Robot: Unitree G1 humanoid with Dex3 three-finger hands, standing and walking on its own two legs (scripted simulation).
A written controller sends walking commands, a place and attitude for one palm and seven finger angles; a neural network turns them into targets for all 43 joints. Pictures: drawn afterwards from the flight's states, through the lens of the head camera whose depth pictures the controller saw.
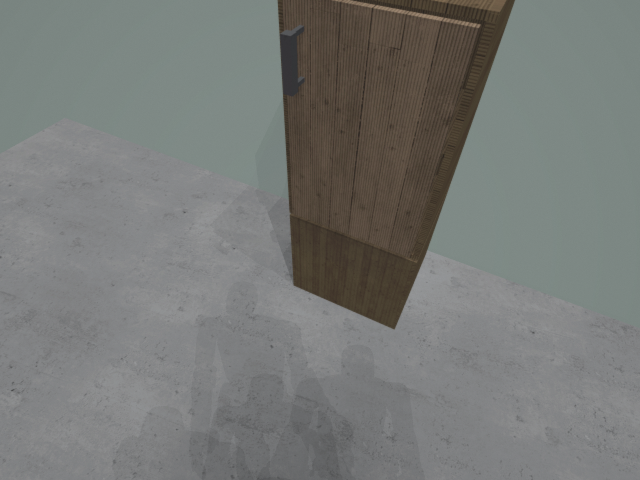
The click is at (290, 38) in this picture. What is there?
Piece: cupboard door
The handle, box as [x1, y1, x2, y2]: [280, 25, 304, 96]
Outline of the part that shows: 301,25 297,26 290,31 285,30 280,33 283,93 292,96 297,91 297,87 304,81 304,77 297,77 296,36 303,31 303,26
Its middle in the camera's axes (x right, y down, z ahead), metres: -0.05 -0.36 +0.79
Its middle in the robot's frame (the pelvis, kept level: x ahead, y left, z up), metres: +0.85 +0.10 +0.13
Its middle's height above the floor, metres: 0.91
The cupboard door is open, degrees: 0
